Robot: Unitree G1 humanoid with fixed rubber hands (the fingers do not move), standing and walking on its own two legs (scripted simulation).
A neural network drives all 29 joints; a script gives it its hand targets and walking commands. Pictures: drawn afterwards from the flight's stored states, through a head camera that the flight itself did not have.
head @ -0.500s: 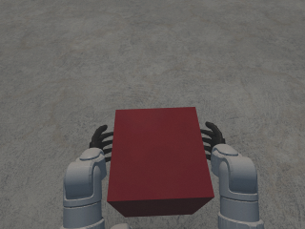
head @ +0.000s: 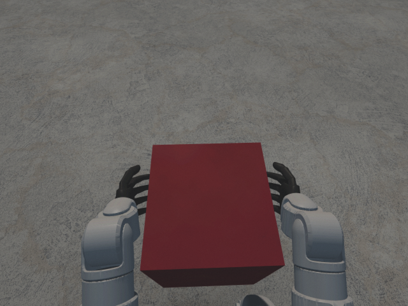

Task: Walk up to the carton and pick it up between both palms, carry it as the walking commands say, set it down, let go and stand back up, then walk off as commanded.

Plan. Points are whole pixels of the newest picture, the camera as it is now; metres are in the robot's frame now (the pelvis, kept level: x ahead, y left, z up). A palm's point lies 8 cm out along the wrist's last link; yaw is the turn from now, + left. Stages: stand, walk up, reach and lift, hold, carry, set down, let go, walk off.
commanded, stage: carry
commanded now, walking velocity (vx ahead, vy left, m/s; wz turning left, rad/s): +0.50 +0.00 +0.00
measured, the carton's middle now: (208, 221) +0.27 +0.00 -0.01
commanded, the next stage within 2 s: none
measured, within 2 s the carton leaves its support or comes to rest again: neither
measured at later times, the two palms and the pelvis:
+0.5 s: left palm (156, 94) +0.57 +0.11 +0.07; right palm (268, 90) +0.59 -0.18 +0.07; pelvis +0.30 -0.05 +0.00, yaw +4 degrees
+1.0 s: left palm (162, 53) +0.73 +0.10 +0.09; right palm (262, 55) +0.73 -0.18 +0.09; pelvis +0.45 -0.04 +0.01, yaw +1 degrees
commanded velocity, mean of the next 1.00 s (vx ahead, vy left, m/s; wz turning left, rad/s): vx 0.09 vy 0.00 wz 0.00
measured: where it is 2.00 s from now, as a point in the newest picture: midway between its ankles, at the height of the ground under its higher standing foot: (205, 251)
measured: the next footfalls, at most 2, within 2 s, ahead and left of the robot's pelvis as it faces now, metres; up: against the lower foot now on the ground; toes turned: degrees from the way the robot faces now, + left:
right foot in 0.24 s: +0.35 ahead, -0.13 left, +0.00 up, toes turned -10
left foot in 0.58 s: +0.49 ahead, +0.07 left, +0.00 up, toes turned +9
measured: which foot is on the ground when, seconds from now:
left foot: down 0.00-0.24, up 0.26-0.56, down 0.58-1.00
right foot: up 0.00-0.22, down 0.24-1.00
